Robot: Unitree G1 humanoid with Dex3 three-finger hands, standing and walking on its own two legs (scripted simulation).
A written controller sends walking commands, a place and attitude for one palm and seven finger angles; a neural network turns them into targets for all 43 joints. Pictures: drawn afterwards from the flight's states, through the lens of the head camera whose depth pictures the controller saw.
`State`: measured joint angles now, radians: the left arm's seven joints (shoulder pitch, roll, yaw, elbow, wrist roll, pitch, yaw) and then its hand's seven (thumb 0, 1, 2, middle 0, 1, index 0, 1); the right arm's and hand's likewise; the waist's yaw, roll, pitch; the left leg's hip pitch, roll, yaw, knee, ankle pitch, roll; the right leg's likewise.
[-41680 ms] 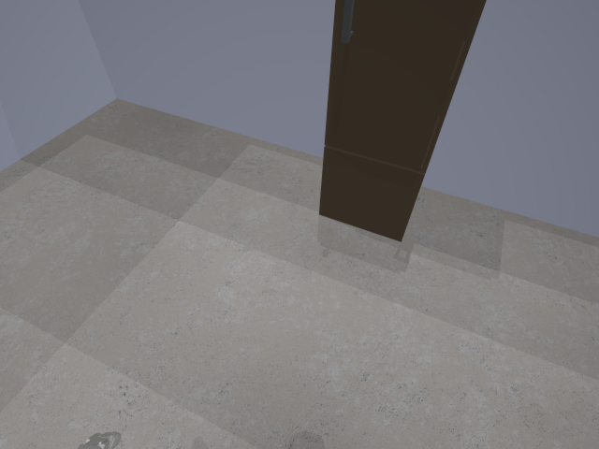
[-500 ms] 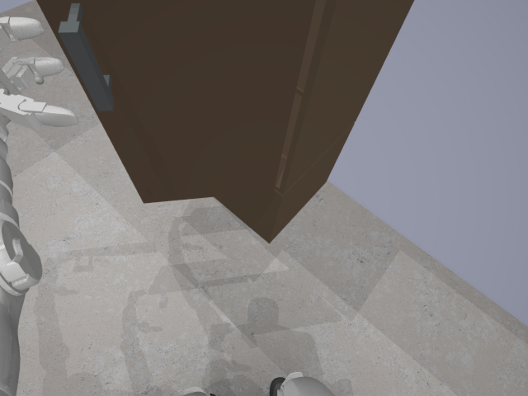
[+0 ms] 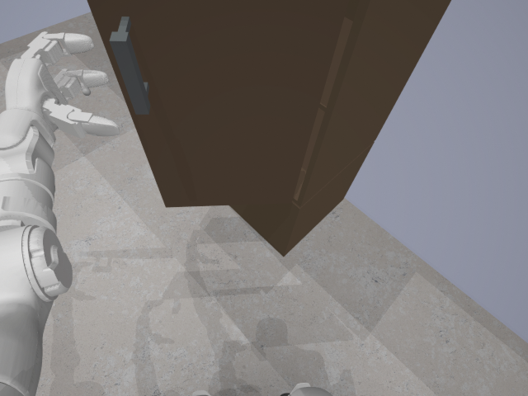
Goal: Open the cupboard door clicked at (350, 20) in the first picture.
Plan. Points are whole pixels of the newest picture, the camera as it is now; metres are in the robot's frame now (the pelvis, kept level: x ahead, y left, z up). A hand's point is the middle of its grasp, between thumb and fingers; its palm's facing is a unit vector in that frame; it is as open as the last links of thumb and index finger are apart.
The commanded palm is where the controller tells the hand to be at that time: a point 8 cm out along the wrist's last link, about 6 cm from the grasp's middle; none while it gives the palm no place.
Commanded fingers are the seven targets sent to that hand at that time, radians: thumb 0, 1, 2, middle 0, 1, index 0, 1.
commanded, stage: move the hooked fingers beside the handle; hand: left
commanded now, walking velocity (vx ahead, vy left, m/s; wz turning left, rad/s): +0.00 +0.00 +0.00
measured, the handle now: (134, 68) +0.57 +0.16 +0.14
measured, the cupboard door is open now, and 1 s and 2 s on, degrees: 50 50 49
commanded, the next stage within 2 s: slide the fingers in behind the handle in 0.20 s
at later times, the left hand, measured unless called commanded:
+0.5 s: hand (88, 89) +0.53 +0.22 +0.14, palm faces -0.02 -1.00 +0.04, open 14.0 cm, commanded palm +0.51 +0.26 +0.14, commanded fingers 0.00 -0.50 0.30 -0.30 -1.20 -0.30 -1.20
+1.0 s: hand (125, 90) +0.52 +0.17 +0.14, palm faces -0.02 -1.00 +0.02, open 14.0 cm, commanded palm +0.50 +0.22 +0.14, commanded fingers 0.00 -0.50 0.30 -0.30 -1.20 -0.30 -1.20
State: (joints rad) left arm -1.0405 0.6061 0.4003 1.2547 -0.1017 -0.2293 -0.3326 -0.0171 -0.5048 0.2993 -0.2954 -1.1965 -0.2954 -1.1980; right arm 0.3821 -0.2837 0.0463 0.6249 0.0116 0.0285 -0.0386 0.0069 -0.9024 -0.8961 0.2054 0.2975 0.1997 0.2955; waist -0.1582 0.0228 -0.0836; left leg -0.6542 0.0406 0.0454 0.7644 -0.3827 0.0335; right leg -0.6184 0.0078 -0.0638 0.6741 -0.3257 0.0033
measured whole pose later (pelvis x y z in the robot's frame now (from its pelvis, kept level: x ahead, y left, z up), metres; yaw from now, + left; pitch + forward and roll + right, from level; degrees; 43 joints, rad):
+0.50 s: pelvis +0.00 +0.00 +0.00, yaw -1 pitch +18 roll -3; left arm -1.08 0.70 0.44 1.28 -0.10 -0.21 -0.38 -0.02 -0.50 0.30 -0.29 -1.20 -0.29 -1.20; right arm 0.50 -0.30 0.04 0.66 0.00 0.04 -0.04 0.01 -0.90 -0.90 0.21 0.30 0.20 0.30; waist -0.21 0.02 -0.07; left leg -0.72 0.06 0.05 0.78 -0.38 0.03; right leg -0.67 0.02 -0.06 0.67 -0.31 0.00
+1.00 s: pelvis +0.00 +0.00 +0.00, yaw +0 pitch +16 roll -3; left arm -1.04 0.48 0.35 1.20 -0.10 -0.23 -0.23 -0.02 -0.51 0.30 -0.29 -1.20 -0.29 -1.20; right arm 0.40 -0.26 0.03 0.64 0.00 0.02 -0.01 0.01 -0.90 -0.90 0.21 0.30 0.20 0.30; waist -0.15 0.04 -0.10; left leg -0.67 0.04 0.04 0.78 -0.40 0.03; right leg -0.63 0.01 -0.06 0.70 -0.34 0.00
